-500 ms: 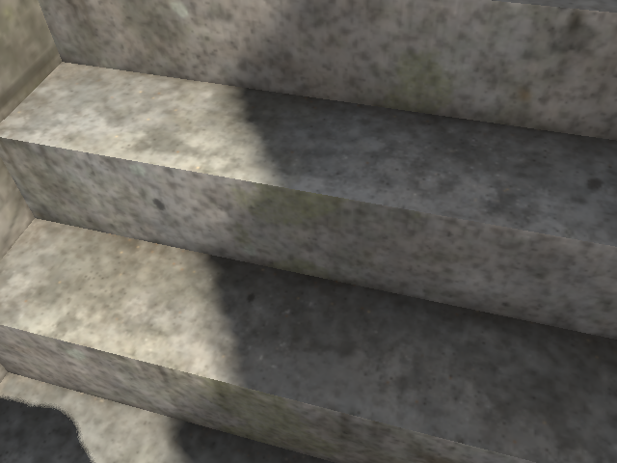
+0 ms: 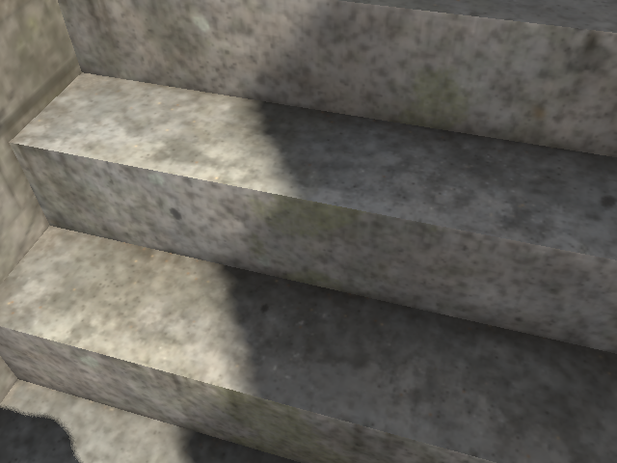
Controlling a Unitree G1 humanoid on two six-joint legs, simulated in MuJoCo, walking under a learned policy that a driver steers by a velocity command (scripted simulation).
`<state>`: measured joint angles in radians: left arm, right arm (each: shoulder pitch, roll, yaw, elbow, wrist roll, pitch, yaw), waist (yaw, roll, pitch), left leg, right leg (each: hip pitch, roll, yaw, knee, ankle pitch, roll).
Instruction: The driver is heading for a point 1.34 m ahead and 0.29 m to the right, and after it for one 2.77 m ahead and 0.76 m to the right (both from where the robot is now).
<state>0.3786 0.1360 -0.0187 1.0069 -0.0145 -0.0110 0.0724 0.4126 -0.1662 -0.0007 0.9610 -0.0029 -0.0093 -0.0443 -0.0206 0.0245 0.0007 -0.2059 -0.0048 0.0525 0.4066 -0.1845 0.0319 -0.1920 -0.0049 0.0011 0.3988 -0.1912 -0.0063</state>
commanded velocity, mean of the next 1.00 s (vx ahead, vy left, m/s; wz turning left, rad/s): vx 0.39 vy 0.00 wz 0.00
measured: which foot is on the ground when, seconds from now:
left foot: down 0.00-0.70, up 0.72-1.00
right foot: down 0.00-0.26, up 0.28-0.68, down 0.70-1.00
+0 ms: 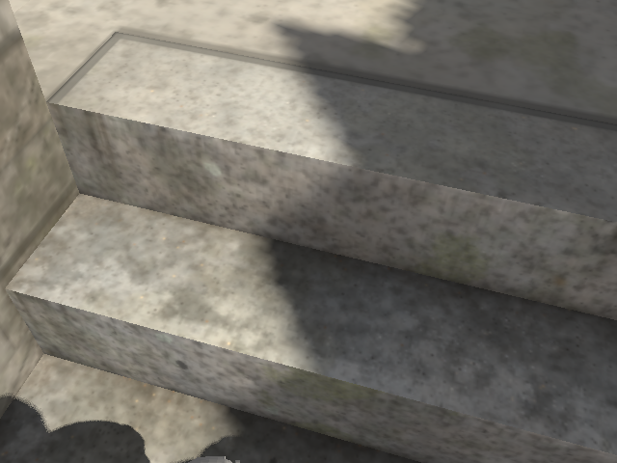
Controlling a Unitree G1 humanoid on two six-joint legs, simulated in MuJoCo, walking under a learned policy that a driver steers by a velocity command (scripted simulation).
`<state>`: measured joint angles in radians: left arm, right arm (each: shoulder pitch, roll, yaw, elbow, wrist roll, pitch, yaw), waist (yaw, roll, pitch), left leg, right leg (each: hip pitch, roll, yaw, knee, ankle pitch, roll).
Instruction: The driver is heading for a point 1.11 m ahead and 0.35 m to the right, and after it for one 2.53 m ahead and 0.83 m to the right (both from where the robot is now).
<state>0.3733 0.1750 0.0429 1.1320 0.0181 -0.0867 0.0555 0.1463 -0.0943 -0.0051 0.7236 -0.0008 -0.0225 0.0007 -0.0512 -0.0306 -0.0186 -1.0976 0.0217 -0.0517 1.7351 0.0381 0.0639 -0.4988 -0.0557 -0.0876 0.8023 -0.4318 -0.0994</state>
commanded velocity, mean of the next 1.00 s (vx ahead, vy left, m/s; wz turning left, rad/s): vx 0.50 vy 0.00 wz -0.44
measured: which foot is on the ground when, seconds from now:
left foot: up 0.00-0.14, down 0.16-0.68, up 0.70-1.00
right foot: down 0.00-0.14, up 0.16-0.58, down 0.60-1.00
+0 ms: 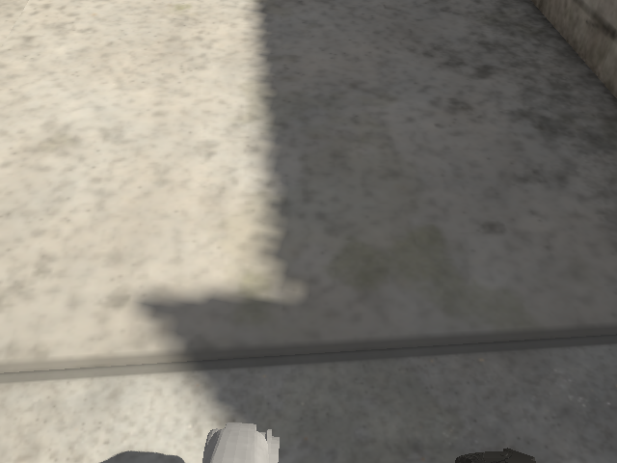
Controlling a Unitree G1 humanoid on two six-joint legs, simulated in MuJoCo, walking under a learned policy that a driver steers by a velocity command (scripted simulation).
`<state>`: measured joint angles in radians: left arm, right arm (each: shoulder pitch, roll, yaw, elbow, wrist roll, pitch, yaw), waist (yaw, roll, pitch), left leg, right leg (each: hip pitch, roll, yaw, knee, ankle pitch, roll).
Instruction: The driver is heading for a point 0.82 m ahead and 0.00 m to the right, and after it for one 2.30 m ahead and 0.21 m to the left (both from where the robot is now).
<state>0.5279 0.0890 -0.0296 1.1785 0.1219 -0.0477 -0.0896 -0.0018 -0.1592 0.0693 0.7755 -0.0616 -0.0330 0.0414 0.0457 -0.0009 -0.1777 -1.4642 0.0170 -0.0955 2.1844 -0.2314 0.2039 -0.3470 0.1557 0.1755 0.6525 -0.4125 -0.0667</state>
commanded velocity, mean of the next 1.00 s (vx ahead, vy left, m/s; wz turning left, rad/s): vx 0.50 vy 0.00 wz -0.15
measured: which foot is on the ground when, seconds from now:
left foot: up 0.00-0.06, down 0.08-0.72, up 0.74-1.00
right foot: down 0.00-0.10, up 0.12-0.68, down 0.70-1.00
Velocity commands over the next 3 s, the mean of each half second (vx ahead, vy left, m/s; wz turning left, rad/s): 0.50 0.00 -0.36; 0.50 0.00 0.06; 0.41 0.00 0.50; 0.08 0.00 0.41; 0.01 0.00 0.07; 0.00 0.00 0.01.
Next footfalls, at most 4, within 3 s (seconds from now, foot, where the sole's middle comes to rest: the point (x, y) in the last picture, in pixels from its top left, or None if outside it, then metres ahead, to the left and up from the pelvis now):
0.08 left None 0.21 0.15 -0.54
0.70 right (464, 429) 0.46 -0.19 -0.34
1.34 left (321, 256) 0.80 0.04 -0.34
1.82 right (406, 208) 0.95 -0.13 -0.34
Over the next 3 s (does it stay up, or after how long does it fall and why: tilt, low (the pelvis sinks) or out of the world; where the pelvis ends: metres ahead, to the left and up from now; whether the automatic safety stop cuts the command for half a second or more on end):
stays up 0.82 -0.03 0.43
